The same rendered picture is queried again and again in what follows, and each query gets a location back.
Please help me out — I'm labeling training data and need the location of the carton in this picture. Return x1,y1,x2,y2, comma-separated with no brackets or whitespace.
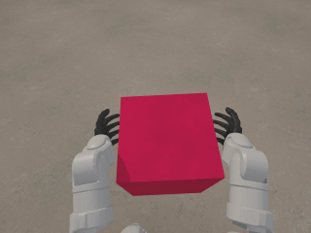
116,92,225,196

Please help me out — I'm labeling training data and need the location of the left robot hand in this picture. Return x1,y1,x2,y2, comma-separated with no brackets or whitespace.
94,109,120,146

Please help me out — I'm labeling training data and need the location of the left robot forearm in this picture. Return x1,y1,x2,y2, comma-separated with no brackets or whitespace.
69,134,116,233

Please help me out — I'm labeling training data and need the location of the right robot forearm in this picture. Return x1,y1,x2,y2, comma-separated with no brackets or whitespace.
221,132,275,233

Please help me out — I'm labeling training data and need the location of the right robot hand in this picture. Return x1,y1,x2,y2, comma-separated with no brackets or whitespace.
213,107,242,145

